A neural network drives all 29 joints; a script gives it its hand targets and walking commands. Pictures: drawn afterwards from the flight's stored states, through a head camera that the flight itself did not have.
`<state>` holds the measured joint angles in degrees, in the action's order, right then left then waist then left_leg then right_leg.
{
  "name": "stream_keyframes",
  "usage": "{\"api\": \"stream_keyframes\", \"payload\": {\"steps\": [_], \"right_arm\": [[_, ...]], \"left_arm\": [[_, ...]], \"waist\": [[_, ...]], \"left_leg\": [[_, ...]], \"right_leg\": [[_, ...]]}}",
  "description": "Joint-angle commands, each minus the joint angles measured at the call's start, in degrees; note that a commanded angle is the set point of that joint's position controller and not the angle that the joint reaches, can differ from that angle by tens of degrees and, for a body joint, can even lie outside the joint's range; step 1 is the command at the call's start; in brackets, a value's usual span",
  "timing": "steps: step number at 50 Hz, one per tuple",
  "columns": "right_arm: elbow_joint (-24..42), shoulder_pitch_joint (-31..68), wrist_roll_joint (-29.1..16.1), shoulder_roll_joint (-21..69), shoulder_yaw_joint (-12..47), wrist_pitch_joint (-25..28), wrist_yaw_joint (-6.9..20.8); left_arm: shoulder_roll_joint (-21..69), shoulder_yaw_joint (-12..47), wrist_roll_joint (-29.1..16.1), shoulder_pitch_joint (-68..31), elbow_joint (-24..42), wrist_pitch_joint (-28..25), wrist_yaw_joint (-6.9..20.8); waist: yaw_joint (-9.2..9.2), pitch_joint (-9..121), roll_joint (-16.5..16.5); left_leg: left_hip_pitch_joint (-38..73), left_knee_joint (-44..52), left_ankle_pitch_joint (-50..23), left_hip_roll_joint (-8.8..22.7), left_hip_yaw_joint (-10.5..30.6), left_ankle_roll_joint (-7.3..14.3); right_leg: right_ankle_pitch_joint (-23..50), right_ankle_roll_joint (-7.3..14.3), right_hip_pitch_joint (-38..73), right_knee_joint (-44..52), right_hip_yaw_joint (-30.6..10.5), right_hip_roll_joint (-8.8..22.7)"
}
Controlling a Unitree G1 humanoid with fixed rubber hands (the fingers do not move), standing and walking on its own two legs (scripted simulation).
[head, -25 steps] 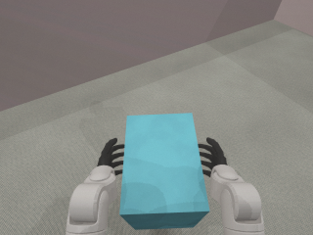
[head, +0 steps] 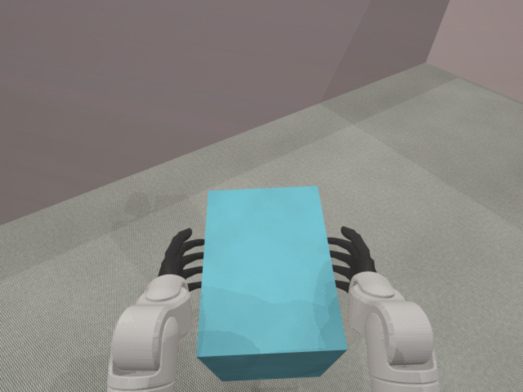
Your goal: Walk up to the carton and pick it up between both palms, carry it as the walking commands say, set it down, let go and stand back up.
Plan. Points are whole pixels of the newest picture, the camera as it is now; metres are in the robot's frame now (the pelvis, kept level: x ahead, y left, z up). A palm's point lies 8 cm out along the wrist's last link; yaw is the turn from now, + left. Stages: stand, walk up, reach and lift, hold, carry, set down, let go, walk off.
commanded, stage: carry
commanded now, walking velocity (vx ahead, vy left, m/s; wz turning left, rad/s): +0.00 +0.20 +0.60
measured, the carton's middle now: (267, 289) +0.30 +0.00 +0.01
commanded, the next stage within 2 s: none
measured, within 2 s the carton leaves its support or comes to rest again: neither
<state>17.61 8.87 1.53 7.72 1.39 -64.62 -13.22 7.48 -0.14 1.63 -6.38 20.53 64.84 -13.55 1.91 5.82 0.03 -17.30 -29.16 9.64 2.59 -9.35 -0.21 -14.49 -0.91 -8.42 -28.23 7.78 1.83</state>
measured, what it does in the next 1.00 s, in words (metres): steps to the left, turning left: right foot, then left foot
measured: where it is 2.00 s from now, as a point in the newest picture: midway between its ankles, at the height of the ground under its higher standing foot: outside the picture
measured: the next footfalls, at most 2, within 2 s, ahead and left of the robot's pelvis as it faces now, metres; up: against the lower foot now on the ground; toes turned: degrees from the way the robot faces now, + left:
right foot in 0.34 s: +0.10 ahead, -0.10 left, +0.00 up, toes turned +3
left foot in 0.70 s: +0.04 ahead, +0.22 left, +0.00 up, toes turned +29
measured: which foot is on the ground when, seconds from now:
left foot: down 0.00-0.34, up 0.36-0.68, down 0.70-1.00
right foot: down 0.00-0.16, up 0.18-0.32, down 0.34-0.70, up 0.72-0.98, down 1.00-1.00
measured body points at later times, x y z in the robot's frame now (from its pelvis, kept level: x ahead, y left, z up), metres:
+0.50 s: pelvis +0.04 +0.01 -0.02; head +0.06 -0.01 +0.43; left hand +0.26 +0.21 +0.05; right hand +0.34 -0.03 +0.04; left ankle -0.02 +0.13 -0.67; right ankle +0.06 -0.10 -0.75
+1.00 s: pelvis -0.01 +0.12 -0.03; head +0.02 +0.11 +0.42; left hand +0.16 +0.38 +0.05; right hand +0.30 +0.16 +0.04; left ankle +0.01 +0.20 -0.75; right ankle +0.04 +0.04 -0.76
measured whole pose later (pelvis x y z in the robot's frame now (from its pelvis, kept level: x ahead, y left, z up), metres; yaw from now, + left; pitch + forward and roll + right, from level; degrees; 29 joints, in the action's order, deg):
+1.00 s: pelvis -0.01 +0.12 -0.03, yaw +31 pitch +4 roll +1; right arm 20.2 8.2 2.4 7.6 1.5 -63.5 -13.3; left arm 7.5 0.5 0.7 -6.7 20.7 63.1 -13.8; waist 0.0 2.8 -2.2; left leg -27.3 -35.0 12.1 -6.5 -1.4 5.5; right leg -19.9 0.8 -22.6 -37.7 7.6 2.8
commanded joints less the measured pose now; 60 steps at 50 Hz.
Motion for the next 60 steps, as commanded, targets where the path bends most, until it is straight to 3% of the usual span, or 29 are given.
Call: {"api": "stream_keyframes", "payload": {"steps": [1, 4, 5, 6, 7, 8, 9, 10, 12, 16, 17, 18, 19, 20, 22, 25, 33, 35, 36, 37, 40, 47, 49, 50, 51, 52, 54, 56, 60], "right_arm": [[9.08, 17.33, -13.95, 54.4, 26.71, 2.42, 7.66], [10.92, 17.94, -14.57, 54.75, 28.57, 2.29, 8.07], [11.54, 18.14, -14.9, 54.77, 29.26, 2.16, 8.29], [11.58, 17.26, -14.93, 54.8, 29.56, 2.14, 8.45], [11.53, 17.46, -14.76, 54.59, 29.49, 2.17, 8.6], [11.31, 18.25, -14.7, 54.07, 28.99, 2.33, 8.63], [9.64, 17.48, -14.14, 53.98, 27.1, 2.65, 8.25], [9.09, 16.9, -14.02, 53.86, 26.82, 2.59, 8.13], [9.55, 17.11, -13.79, 55.36, 27.95, 3.17, 8.45], [10.61, 16.19, -13.19, 56.85, 28.21, 3.99, 8.09], [10.09, 15.74, -12.89, 56.29, 27.94, 3.97, 7.9], [9.9, 15.47, -12.15, 55.53, 27.68, 3.72, 7.76], [9.9, 16.68, -12.29, 55.63, 28.82, 3.5, 8.06], [10.28, 17.93, -13.59, 56.24, 29.04, 3.88, 8.37], [9.4, 19.64, -14.39, 57.15, 29.75, 4.23, 8.72], [10.0, 21.0, -14.22, 58.46, 29.61, 5.49, 8.57], [7.78, 15.83, -13.67, 55.67, 27.69, 2.76, 7.98], [5.91, 13.97, -13.81, 54.97, 26.91, 1.94, 8.28], [4.99, 14.22, -13.31, 53.77, 26.23, 1.65, 8.34], [5.0, 13.67, -12.83, 54.17, 25.61, 1.92, 8.33], [7.43, 17.27, -12.8, 58.19, 25.58, 2.85, 9.21], [9.62, 15.03, -12.48, 58.34, 26.16, 3.84, 8.03], [9.88, 15.62, -12.76, 57.26, 26.63, 3.23, 7.53], [9.93, 16.54, -13.05, 57.09, 26.79, 2.82, 7.27], [10.75, 16.58, -12.34, 55.88, 27.07, 2.02, 7.51], [12.68, 20.59, -13.64, 56.72, 28.33, 2.36, 7.96], [12.04, 21.55, -15.66, 58.23, 29.99, 2.51, 8.3], [11.03, 21.89, -15.78, 58.8, 29.83, 2.76, 8.55], [9.89, 18.99, -15.27, 57.59, 28.76, 2.05, 7.88]], "left_arm": [[54.5, 25.72, -13.52, -18.02, 8.34, -2.4, 7.7], [55.01, 25.46, -13.11, -15.52, 8.21, -2.67, 7.65], [54.65, 25.21, -12.77, -15.18, 8.4, -2.71, 7.5], [54.05, 25.21, -12.65, -15.54, 9.05, -2.72, 7.43], [53.48, 25.22, -12.66, -14.62, 8.69, -2.76, 7.43], [53.21, 26.16, -13.32, -15.2, 9.24, -2.75, 7.49], [52.71, 28.0, -14.57, -18.12, 10.53, -2.64, 7.62], [52.72, 27.39, -13.9, -16.05, 8.77, -2.76, 7.54], [53.53, 27.42, -14.86, -17.51, 9.84, -3.46, 8.05], [55.29, 26.82, -15.72, -17.69, 10.81, -4.29, 8.91], [55.32, 26.25, -15.17, -16.5, 9.76, -4.32, 9.18], [53.93, 25.24, -14.45, -14.89, 8.42, -4.2, 9.33], [54.06, 24.14, -14.4, -14.8, 7.98, -4.39, 9.29], [54.59, 25.79, -15.23, -17.66, 10.48, -4.68, 9.42], [55.1, 26.85, -15.23, -19.86, 10.2, -5.29, 9.93], [55.2, 25.58, -15.77, -20.86, 10.92, -6.27, 10.73], [52.94, 26.62, -13.96, -15.31, 9.5, -3.67, 9.16], [51.94, 26.36, -12.95, -15.64, 8.62, -2.61, 8.73], [51.72, 26.69, -12.77, -15.55, 8.12, -1.89, 8.71], [52.85, 28.21, -12.57, -18.14, 9.27, -1.66, 8.93], [58.73, 30.6, -15.26, -21.39, 8.06, -2.65, 9.48], [59.32, 29.83, -16.61, -20.55, 8.98, -3.76, 9.24], [58.38, 28.42, -15.76, -18.9, 7.48, -3.38, 9.14], [57.71, 27.55, -14.88, -18.04, 6.51, -3.23, 9.12], [56.98, 26.18, -13.58, -16.64, 5.01, -3.01, 8.97], [57.65, 26.01, -14.25, -18.46, 7.22, -3.55, 9.0], [57.36, 25.92, -14.23, -19.28, 8.77, -4.12, 9.11], [57.12, 25.02, -13.59, -19.89, 8.38, -4.3, 9.29], [54.47, 25.36, -13.33, -17.68, 9.56, -3.55, 8.57]], "waist": [[-0.79, 14.99, 0.67], [-2.15, 11.87, 10.21], [-2.03, 12.02, 11.34], [-0.92, 14.09, 8.4], [-0.27, 16.64, 5.35], [0.08, 17.11, -2.31], [0.05, 15.3, -13.48], [0.21, 17.76, -12.37], [-0.02, 16.4, -7.16], [-1.09, 16.5, -6.86], [-2.4, 16.55, -1.55], [-2.32, 16.17, 14.36], [-1.64, 17.96, 22.67], [-1.66, 17.04, 13.41], [-1.98, 14.64, 7.9], [-1.95, 12.1, 11.64], [-2.19, 14.23, 15.03], [-0.53, 15.9, 4.56], [-0.99, 14.66, -9.59], [-0.67, 13.47, -22.55], [-1.3, 16.04, -9.24], [-0.5, 17.02, -8.1], [-1.59, 16.91, -6.13], [-2.82, 16.92, 2.02], [-2.51, 17.83, 23.29], [-1.96, 14.25, 16.05], [-1.73, 12.67, 4.23], [-1.3, 11.37, 7.5], [-1.91, 11.44, 12.51]], "left_leg": [[4.1, -3.95, -32.66, 0.81, -0.88, -1.67], [-17.27, -0.43, 3.74, -4.74, -5.98, -2.51], [-17.32, 2.74, 10.72, -5.41, -6.26, -1.78], [-7.15, 9.78, 3.78, -5.22, -5.65, -0.48], [8.13, 13.39, -13.83, -3.05, -2.12, 0.96], [23.7, 8.48, -39.75, 4.73, 8.48, 4.89], [29.81, 1.36, -67.47, 11.81, 16.24, 10.75], [29.68, 0.46, -67.94, 14.63, 16.74, 13.78], [23.93, 1.08, -51.79, 12.77, 14.18, 13.23], [6.66, -5.21, -33.41, 5.98, 8.81, 8.03], [-1.18, -12.58, -19.38, 3.23, 6.2, 5.39], [-16.11, -23.85, 11.7, -2.66, 2.74, 1.75], [-21.24, -39.63, 30.41, -5.29, 6.85, 0.63], [-21.3, -45.98, 27.1, -1.63, 11.98, 0.37], [-22.73, -45.08, 19.09, 1.47, 12.13, -1.07], [-17.72, -32.24, 12.58, -0.05, 6.59, -2.36], [-5.6, -1.94, 6.48, -2.46, -0.3, -0.53], [7.18, 8.85, -1.19, -1.03, 3.95, 0.81], [13.14, 8.4, -20.46, 10.58, 21.16, 5.28], [14.93, 5.96, -40.91, 16.44, 31.88, 12.0], [14.34, 0.97, -42.27, 10.26, 18.74, 10.26], [4.65, 3.23, -23.67, 8.68, 21.91, 12.47], [-3.53, 0.42, -18.09, 6.25, 20.73, 9.68], [-13.62, -7.75, -7.06, 2.79, 17.65, 6.39], [-23.93, -26.12, 22.36, -5.51, 8.07, 1.89], [-28.12, -39.65, 24.23, -2.51, 11.55, 0.82], [-23.78, -41.84, 16.52, 1.81, 15.08, -0.6], [-20.59, -33.38, 11.81, 1.21, 10.07, -2.21], [-12.59, -17.67, 13.93, -1.21, 3.61, -2.01]], "right_leg": [[45.88, -1.17, 8.78, -1.86, 0.1, 4.68], [68.64, 1.33, 25.95, -6.3, -3.96, 10.17], [74.77, 2.14, 25.87, -10.93, -4.7, 11.79], [71.83, 1.26, 18.67, -17.1, -1.4, 11.43], [56.94, -0.74, 5.2, -23.46, 0.71, 10.28], [9.78, -1.85, -15.59, -29.58, -0.75, 5.84], [-20.42, -2.54, -28.31, -34.07, -0.45, -1.15], [-21.3, -2.31, -26.9, -35.37, -5.38, 1.31], [-18.0, -1.89, -25.32, -26.76, -5.5, 3.05], [-1.26, -1.22, -7.65, -6.16, -0.13, 2.15], [11.91, -0.47, 1.07, 3.12, -4.31, 7.52], [33.45, 3.4, 10.47, 7.06, -22.63, 25.69], [52.69, 11.78, 9.94, 5.06, -34.93, 35.55], [52.93, 12.28, 8.43, 2.99, -30.6, 32.95], [41.18, 7.12, 7.85, 2.95, -19.55, 27.45], [38.56, 2.71, 5.13, 2.48, -7.36, 21.16], [35.69, 1.25, 6.57, -2.57, 0.8, 22.18], [17.54, -1.93, -2.83, -16.29, 2.79, 17.55], [-15.11, -3.87, -18.07, -26.44, 4.04, 11.34], [-30.64, -4.76, -28.27, -36.82, 1.8, 4.28], [-19.44, -3.58, -28.41, -41.81, -5.09, 7.03], [-11.74, 0.68, -12.73, -16.07, -2.34, 1.32], [-6.63, 1.99, -1.07, -0.88, -3.1, 3.07], [-0.28, 3.69, 9.75, 10.43, -12.41, 12.34], [18.79, 12.3, 12.91, 13.03, -32.54, 35.58], [31.57, 16.54, 8.17, 10.89, -32.62, 38.14], [29.96, 9.37, 5.28, 7.21, -16.85, 28.05], [32.04, 4.43, 5.42, 4.13, -5.16, 20.94], [35.15, 3.64, 2.78, 1.39, 1.12, 19.8]]}}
